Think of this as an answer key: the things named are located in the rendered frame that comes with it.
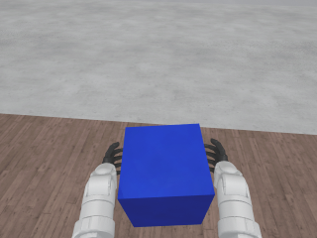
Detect robot left hand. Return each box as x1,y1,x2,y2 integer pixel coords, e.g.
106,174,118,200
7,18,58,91
102,142,123,176

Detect carton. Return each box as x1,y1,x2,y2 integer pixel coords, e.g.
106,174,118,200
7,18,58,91
117,123,215,227

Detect robot right forearm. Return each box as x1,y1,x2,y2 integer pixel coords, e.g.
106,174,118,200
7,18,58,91
214,161,263,238

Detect robot right hand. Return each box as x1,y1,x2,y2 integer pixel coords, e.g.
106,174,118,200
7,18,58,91
204,138,229,174

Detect robot left forearm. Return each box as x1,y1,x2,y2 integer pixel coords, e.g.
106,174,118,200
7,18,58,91
71,163,117,238

